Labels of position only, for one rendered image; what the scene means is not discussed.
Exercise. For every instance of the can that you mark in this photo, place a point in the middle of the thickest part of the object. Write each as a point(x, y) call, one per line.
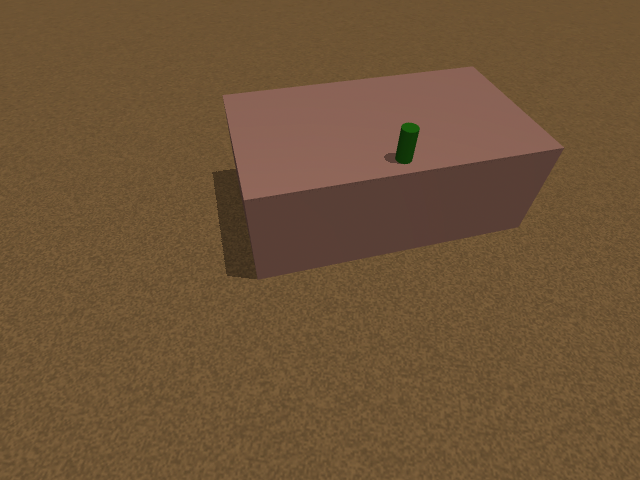
point(407, 143)

